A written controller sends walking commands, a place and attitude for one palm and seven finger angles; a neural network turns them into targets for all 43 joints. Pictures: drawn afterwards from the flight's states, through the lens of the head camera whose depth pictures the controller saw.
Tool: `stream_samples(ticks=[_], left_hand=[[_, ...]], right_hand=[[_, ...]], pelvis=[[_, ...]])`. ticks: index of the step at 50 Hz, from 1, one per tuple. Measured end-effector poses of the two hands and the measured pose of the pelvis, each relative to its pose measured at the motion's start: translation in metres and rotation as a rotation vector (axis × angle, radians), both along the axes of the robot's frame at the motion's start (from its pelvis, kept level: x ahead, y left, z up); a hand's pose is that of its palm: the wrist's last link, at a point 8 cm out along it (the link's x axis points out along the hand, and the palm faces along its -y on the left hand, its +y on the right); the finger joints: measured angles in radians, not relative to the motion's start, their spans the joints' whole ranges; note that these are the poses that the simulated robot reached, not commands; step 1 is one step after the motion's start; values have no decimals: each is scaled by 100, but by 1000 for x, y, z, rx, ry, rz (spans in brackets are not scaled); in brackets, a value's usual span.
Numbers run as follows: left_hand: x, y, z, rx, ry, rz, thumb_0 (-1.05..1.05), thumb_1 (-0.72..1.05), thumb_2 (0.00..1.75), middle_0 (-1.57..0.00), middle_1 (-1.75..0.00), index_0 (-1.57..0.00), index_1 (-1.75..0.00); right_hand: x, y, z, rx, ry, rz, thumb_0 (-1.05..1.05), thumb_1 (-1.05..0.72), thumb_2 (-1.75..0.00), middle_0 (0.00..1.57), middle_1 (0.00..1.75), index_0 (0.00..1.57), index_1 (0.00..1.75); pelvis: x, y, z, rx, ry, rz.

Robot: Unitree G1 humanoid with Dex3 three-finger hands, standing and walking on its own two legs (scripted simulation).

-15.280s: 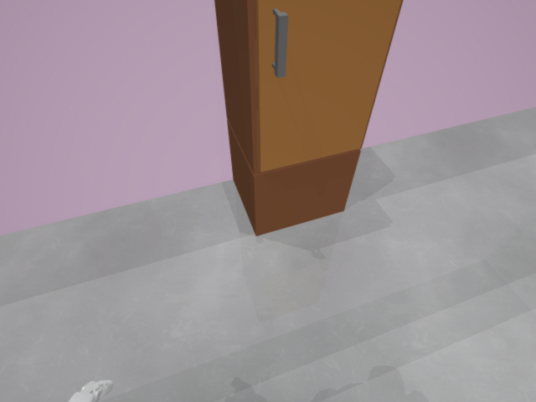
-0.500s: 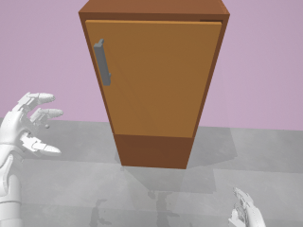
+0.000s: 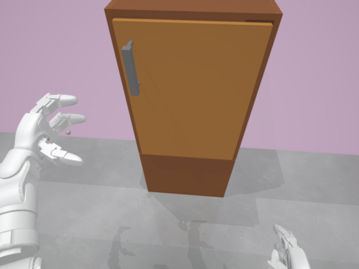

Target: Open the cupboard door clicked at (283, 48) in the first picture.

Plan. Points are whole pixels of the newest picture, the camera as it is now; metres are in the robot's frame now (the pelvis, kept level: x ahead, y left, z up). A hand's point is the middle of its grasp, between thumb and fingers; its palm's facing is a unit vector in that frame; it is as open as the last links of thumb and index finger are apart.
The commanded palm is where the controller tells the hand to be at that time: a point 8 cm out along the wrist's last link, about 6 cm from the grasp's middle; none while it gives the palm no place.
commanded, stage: move the hooked fingers beside the handle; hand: left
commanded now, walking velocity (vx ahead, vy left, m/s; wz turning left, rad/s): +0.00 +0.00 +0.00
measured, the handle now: (132, 69) +0.62 +0.20 +0.12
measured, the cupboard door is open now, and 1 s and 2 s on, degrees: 0 0 0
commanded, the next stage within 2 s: none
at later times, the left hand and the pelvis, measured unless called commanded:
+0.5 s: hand (80, 106) +0.42 +0.28 +0.14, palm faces +0.05 -1.00 -0.01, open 14.0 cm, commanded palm +0.40 +0.32 +0.14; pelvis +0.01 +0.00 +0.00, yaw -1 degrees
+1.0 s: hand (96, 85) +0.51 +0.27 +0.14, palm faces -0.01 -1.00 -0.01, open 14.0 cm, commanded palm +0.49 +0.33 +0.13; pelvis +0.01 +0.02 -0.01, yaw -2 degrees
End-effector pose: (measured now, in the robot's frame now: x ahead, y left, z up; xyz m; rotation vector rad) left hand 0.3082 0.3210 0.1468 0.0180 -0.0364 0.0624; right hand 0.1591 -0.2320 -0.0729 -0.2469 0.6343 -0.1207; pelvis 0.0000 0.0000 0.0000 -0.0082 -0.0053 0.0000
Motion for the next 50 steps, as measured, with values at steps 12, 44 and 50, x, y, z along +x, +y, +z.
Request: stream_samples(ticks=[12,44,50], left_hand=[[60,-15,2,-14,25,-38,-1,-50,30,-31,-120,-30,-120],[157,4,-5,-27,38,-54,-1,-50,30,-30,-120,-30,-120],[177,4,-6,-13,67,-70,-1,-50,30,-30,-120,-30,-120]], right_hand=[[-37,-14,-12,-1,104,-81,1,-90,-90,21,30,20,30],[-120,-26,-34,-66,464,-208,1,-90,-90,21,30,20,30],[-144,-22,-35,-69,557,-244,1,-90,-90,21,30,20,30]], pelvis=[[6,4,0,7,51,-31],[12,13,-12,-12,198,-37],[15,17,-14,-17,230,-37]])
